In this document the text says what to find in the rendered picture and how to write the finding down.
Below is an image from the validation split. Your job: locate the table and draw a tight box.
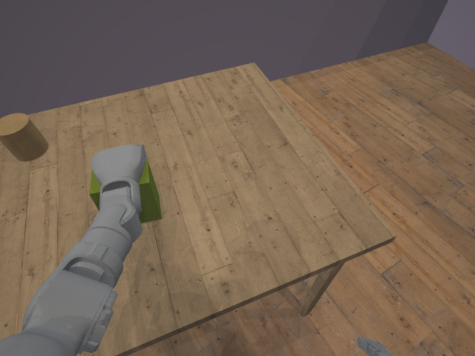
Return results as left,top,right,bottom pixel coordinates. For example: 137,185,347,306
0,62,397,356

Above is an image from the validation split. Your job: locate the robot left forearm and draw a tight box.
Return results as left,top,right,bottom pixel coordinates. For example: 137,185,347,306
22,177,143,332

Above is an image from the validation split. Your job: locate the left robot upper arm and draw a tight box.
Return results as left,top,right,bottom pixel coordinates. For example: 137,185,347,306
0,270,117,356

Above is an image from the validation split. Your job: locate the robot left hand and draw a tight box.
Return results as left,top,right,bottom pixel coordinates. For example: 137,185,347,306
91,144,148,212

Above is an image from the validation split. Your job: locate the robot right hand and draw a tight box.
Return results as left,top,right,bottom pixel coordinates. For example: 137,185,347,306
357,337,395,356

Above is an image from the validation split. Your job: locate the sponge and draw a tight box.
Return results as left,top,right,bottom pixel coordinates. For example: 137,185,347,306
89,160,162,223

